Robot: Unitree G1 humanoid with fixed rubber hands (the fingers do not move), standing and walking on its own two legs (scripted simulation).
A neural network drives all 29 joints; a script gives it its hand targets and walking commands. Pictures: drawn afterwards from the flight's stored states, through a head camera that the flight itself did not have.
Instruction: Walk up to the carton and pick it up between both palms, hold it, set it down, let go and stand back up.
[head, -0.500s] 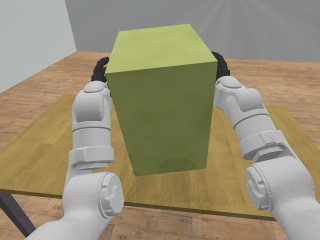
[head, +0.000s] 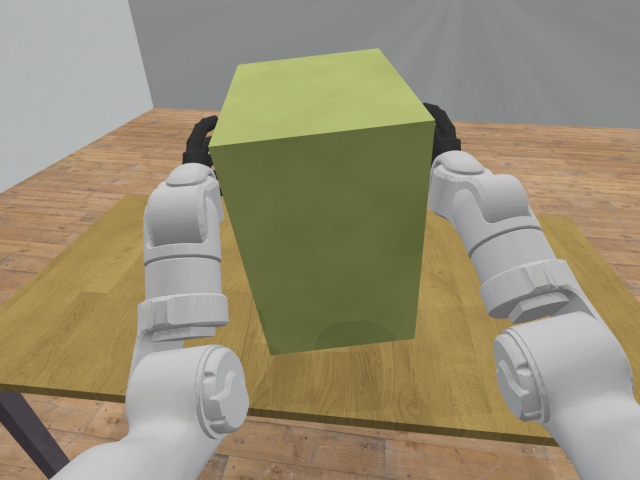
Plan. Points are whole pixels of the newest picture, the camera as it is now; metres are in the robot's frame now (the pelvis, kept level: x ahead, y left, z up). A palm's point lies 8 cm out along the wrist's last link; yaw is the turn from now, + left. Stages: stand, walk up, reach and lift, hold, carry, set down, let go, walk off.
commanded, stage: hold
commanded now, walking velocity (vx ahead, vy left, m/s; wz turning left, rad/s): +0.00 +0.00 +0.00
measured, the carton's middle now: (325, 200) +0.40 +0.00 +0.24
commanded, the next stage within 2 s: none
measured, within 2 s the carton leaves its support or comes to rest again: neither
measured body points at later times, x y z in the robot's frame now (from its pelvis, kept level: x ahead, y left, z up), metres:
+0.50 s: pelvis +0.00 +0.00 +0.00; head -0.09 +0.02 +0.44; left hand +0.39 +0.14 +0.29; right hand +0.38 -0.14 +0.30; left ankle +0.00 +0.11 -0.75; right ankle +0.03 -0.11 -0.75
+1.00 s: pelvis +0.00 +0.00 +0.00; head -0.09 +0.02 +0.44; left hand +0.39 +0.14 +0.29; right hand +0.38 -0.14 +0.30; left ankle +0.00 +0.11 -0.75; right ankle +0.03 -0.11 -0.75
